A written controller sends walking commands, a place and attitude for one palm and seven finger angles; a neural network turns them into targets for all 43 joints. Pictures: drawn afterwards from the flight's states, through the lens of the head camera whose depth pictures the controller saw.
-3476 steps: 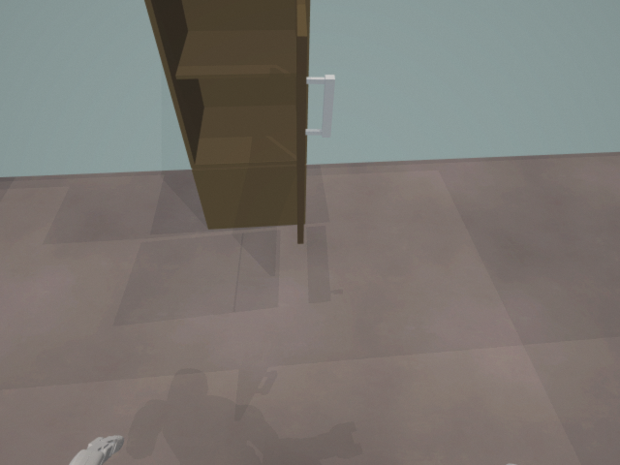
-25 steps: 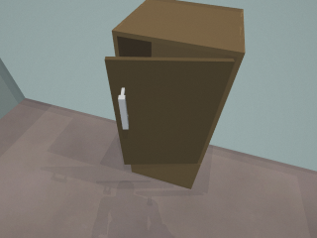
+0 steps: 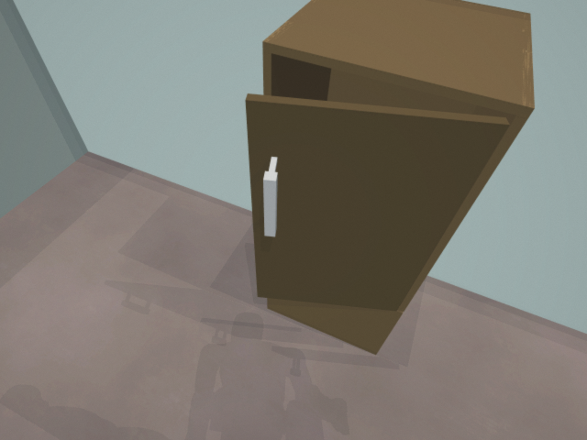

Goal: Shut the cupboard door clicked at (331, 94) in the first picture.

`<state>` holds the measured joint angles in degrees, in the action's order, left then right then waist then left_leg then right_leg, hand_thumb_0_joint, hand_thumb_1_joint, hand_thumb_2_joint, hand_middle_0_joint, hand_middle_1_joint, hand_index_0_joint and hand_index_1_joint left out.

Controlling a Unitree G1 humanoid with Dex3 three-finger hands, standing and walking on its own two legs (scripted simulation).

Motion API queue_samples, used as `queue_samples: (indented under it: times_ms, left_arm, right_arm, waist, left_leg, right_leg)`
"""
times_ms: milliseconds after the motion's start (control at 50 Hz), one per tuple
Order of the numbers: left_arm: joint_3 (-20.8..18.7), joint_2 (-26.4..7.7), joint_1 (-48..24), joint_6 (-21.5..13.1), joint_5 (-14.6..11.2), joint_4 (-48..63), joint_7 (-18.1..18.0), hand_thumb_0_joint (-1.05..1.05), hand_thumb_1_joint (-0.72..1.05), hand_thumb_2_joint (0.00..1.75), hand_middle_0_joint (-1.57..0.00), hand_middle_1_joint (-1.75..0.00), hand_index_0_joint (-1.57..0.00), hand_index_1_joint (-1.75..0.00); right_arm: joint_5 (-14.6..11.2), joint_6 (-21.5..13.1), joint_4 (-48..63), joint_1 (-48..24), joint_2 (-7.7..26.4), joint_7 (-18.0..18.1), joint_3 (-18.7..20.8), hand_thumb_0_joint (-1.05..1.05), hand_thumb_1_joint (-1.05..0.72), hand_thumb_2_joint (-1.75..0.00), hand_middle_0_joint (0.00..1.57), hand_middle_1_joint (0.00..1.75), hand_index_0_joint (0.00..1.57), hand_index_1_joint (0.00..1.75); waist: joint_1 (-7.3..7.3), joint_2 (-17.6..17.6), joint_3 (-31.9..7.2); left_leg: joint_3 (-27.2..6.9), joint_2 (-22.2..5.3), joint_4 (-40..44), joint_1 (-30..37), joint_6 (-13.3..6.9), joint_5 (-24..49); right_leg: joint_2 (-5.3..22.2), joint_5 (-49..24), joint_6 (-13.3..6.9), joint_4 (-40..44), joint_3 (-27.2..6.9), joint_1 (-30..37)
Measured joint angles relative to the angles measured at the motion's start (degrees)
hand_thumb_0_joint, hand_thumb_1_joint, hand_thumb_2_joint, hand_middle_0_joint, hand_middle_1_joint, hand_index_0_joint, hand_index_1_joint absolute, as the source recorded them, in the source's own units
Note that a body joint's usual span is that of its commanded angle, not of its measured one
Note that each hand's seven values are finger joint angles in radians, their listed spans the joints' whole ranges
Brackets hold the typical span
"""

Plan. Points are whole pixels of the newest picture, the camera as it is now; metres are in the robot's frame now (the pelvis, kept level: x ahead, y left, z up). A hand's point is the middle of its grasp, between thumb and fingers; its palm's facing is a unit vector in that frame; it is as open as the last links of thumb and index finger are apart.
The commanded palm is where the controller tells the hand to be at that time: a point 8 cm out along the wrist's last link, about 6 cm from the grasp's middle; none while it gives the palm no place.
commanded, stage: come to a stop and stand still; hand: left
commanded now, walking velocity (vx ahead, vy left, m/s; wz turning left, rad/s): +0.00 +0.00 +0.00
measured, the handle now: (272, 198) +0.49 +0.09 +0.02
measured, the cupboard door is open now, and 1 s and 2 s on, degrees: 18 18 18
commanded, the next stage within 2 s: look again from close up in 0.42 s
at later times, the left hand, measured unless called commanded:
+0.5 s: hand out of the picture +0.01 +0.21 -0.17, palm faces +0.01 -0.98 -0.21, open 7.4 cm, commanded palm none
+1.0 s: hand out of the picture -0.05 +0.19 -0.17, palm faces -0.02 -0.97 -0.22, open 7.4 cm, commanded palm none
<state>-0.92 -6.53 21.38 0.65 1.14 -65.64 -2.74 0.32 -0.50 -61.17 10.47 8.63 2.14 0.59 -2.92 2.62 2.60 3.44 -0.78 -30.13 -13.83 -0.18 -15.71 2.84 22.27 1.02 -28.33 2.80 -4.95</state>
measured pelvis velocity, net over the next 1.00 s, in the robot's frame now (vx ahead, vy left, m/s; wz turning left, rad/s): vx -0.04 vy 0.01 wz -0.02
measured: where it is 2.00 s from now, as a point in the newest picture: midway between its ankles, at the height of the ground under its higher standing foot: outside the picture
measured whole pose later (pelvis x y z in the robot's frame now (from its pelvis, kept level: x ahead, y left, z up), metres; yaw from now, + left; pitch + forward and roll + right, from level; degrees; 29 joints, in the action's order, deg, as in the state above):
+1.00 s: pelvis -0.04 +0.01 +0.00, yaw -1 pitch -1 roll +1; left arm 1.2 -9.0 18.2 -0.1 0.9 -61.8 -2.0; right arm 0.5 0.1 -60.5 16.1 10.3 0.6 -0.1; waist 0.3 -0.9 1.7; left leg 5.0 -0.8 -28.6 -16.8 -1.0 -11.2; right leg 3.0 19.9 1.4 -31.0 1.1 -10.5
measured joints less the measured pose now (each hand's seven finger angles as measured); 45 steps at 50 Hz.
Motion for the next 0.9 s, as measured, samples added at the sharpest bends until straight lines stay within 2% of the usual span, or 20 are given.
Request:
queue_samples:
  times_ms: [180,380,520,620,740,900]
  left_arm:
    - [0.5,-1.1,-5.1,-0.1,-0.2,1.0,0.4,0.0,0.9,0.9,-0.2,-0.3,-0.2,-0.3]
    - [-0.1,-4.2,-7.8,0.1,-0.4,1.9,0.4,0.01,0.91,0.9,-0.2,-0.3,-0.2,-0.3]
    - [0.0,-4.6,-7.6,0.1,-0.6,1.6,0.5,0.0,0.91,0.9,-0.2,-0.3,-0.2,-0.3]
    - [1.3,-3.3,-6.9,-1.3,-0.2,3.1,-0.2,0.0,0.91,0.9,-0.2,-0.3,-0.2,-0.3]
    - [1.7,-2.2,-5.7,-1.1,-0.4,3.3,0.2,0.0,0.9,0.9,-0.2,-0.3,-0.2,-0.3]
    - [2.0,-2.2,-3.7,-0.5,-0.2,3.7,0.6,0.0,0.9,0.9,-0.2,-0.3,-0.2,-0.3]
  right_arm:
    - [-0.3,-0.1,0.0,-2.2,-1.7,0.6,-0.9,0.0,-0.9,-0.89,0.2,0.3,0.2,0.29]
    - [-0.2,0.5,-2.4,2.3,0.5,0.5,-0.5,0.0,-0.92,-0.89,0.2,0.3,0.2,0.3]
    - [-0.2,0.9,-4.4,5.7,0.6,0.1,-0.7,0.0,-0.91,-0.89,0.2,0.3,0.2,0.29]
    - [0.2,0.0,-1.1,7.1,1.7,-0.9,-0.8,0.01,-0.9,-0.89,0.2,0.3,0.2,0.29]
    - [0.2,0.4,0.5,7.0,1.9,-1.0,-1.0,0.01,-0.9,-0.9,0.2,0.3,0.2,0.29]
    - [0.3,0.9,1.0,6.0,2.0,-1.5,-0.6,0.02,-0.92,-0.89,0.2,0.3,0.2,0.3]
  waist:
    - [1.24,0.3,0.0]
    - [2.77,-0.2,0.0]
    - [3.41,-0.5,0.7]
    - [4.15,-3.4,1.7]
    - [3.97,-5.9,0.7]
    - [3.66,-5.1,-1.0]
  left_leg:
    - [1.0,0.6,2.8,1.7,-1.0,1.2]
    - [1.6,1.7,5.6,3.1,-1.8,2.9]
    - [1.4,1.8,7.0,3.7,-1.8,4.2]
    - [0.7,0.5,0.5,-1.6,-2.0,2.3]
    - [0.8,0.6,-1.7,-2.9,-2.1,2.0]
    - [1.6,0.6,0.3,-2.9,-1.4,3.7]
  right_leg:
    - [0.6,-2.2,1.2,4.8,-0.8,2.3]
    - [1.6,-3.6,2.0,6.6,-1.2,3.1]
    - [1.6,-4.5,1.9,7.4,-1.0,3.5]
    - [0.6,-3.3,1.5,2.6,-0.6,-0.9]
    - [0.8,-2.0,1.4,-1.5,-0.8,-3.0]
    - [0.8,-1.8,0.7,-3.3,-1.7,-5.1]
